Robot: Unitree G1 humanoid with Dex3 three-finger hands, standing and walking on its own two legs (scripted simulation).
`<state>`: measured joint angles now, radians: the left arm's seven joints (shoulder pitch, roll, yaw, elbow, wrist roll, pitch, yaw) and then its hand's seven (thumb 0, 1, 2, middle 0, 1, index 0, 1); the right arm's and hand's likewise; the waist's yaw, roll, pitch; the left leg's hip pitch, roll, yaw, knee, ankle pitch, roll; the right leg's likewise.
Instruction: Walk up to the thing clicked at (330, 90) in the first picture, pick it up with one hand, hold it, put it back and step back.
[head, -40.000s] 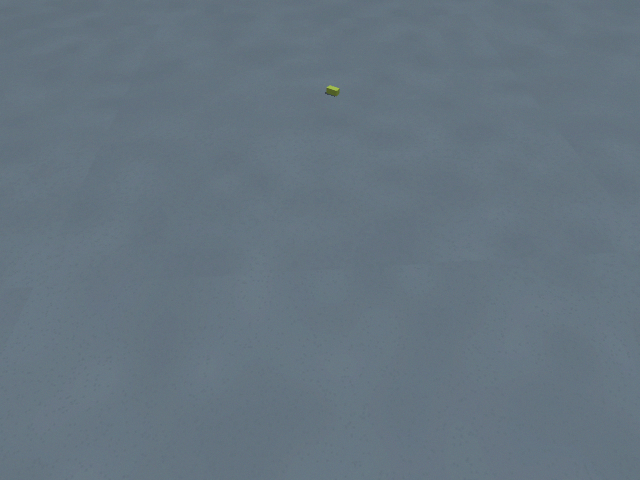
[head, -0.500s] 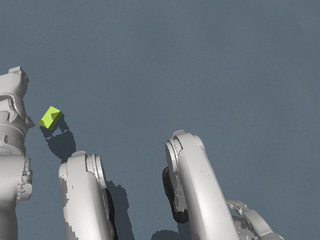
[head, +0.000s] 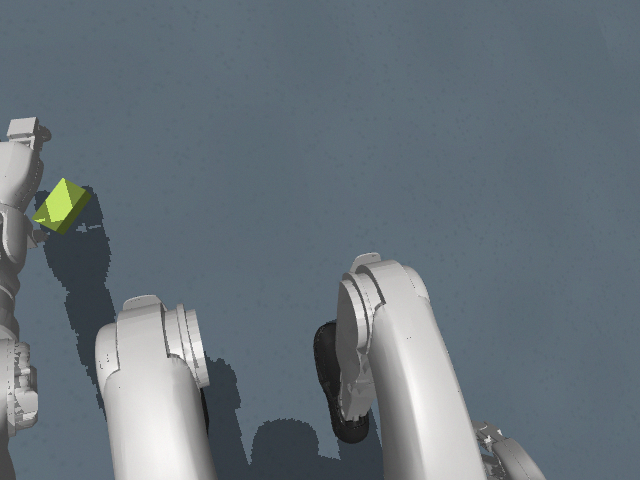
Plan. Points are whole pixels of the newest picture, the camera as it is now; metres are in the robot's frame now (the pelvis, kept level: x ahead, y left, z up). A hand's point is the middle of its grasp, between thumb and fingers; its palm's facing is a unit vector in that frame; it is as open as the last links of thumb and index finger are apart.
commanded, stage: home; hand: left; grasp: from above
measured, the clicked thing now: (63, 206) +0.47 +0.29 -0.31
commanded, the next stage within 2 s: none
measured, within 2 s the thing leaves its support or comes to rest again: neither
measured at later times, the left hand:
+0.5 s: hand out of the picture +0.32 +0.25 +0.03, palm faces -0.20 -0.78 -0.60, open 7.3 cm
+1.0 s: hand out of the picture +0.25 +0.21 +0.25, palm faces +0.19 -0.96 -0.21, open 7.4 cm
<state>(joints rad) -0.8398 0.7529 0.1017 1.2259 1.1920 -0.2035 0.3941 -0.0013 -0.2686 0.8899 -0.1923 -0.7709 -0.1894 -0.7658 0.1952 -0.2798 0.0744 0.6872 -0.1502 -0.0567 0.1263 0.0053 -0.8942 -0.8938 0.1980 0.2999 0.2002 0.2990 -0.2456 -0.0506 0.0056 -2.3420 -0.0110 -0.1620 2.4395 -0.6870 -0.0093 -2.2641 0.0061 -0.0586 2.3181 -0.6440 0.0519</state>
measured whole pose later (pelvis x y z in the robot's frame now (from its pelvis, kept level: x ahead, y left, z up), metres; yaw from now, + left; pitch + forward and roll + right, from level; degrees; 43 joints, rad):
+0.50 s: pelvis +0.01 -0.01 +0.15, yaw +5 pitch +34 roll -5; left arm -0.23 0.42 0.05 0.44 0.38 0.08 0.02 0.00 0.82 1.05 -0.25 -0.44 -0.25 -0.45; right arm 0.09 -0.28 -0.03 0.57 0.01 -0.03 0.05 0.01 -0.90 -0.90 0.20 0.30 0.20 0.30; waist -0.05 0.03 -0.19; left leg -1.88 0.01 -0.09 1.95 -0.67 -0.01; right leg -1.84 -0.02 -0.03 1.89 -0.64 0.04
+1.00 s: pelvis +0.06 +0.00 +0.34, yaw +8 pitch +19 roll -4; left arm 0.26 0.24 0.07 0.07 -0.06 0.39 0.07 0.01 0.90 0.91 -0.21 -0.30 -0.21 -0.30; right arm 0.23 -0.21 0.04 0.53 0.04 -0.13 -0.14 0.01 -0.90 -0.90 0.20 0.30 0.20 0.30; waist -0.08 0.02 -0.19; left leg -1.07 0.04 -0.08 1.29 -0.56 -0.02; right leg -1.02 -0.01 -0.06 1.21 -0.52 0.02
